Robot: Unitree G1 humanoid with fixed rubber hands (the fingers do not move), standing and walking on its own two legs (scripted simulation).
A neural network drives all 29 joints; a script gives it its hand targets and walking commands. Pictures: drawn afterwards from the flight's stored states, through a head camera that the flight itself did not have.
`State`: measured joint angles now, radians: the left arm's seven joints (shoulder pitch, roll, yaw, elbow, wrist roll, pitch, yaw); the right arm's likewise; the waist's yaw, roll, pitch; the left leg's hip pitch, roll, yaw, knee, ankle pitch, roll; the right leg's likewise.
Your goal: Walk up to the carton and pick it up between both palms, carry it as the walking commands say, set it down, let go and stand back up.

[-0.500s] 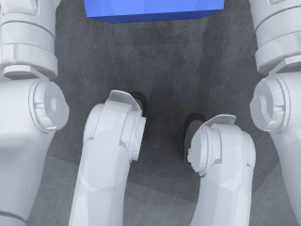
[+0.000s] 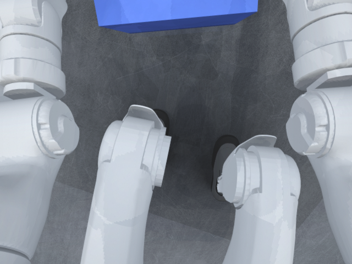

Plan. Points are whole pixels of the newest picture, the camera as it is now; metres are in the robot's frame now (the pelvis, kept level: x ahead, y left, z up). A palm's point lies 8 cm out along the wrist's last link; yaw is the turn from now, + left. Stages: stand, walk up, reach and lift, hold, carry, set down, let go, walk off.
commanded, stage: set down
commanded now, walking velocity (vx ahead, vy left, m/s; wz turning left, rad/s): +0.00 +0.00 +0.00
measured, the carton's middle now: out of the picture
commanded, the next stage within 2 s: none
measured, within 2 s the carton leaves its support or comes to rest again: neither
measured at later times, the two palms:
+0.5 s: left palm out of the picture +0.50 +0.30 -0.18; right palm out of the picture +0.59 -0.03 -0.19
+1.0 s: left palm out of the picture +0.50 +0.33 -0.17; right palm out of the picture +0.60 -0.06 -0.18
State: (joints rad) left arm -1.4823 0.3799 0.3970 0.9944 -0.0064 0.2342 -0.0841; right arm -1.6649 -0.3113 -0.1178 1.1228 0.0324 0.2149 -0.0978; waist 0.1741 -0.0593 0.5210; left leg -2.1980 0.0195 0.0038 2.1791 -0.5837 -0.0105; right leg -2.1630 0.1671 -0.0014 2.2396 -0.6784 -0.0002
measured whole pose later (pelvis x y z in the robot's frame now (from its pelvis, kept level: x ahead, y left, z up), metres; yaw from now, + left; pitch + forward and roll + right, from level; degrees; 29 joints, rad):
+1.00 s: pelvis -0.01 +0.01 -0.01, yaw +1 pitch +34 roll +0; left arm -1.59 0.48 0.31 1.18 -0.16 0.10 0.01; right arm -1.71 -0.43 0.00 1.14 0.15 0.19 -0.09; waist 0.15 -0.01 0.52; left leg -2.25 0.05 0.05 2.17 -0.51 0.05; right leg -2.19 0.10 -0.01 2.24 -0.65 0.01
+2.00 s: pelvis -0.01 +0.00 +0.20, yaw +4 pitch +31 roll -2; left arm -1.49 0.54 0.27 0.75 -0.23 0.40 0.00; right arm -1.64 -0.48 -0.11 0.83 0.12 0.44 -0.08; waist 0.15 -0.03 0.52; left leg -1.63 -0.03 -0.03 1.47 -0.37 0.00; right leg -1.56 0.05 -0.03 1.52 -0.50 -0.02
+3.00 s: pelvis +0.09 +0.03 +0.37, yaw +4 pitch +27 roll -1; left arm -0.30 0.28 0.15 0.57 -0.03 0.08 -0.15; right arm -0.40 -0.12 -0.16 0.59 -0.09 0.12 -0.07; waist 0.10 0.02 -0.03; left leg -0.89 -0.04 0.00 0.63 -0.20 0.03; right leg -0.82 0.03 0.04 0.64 -0.29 0.01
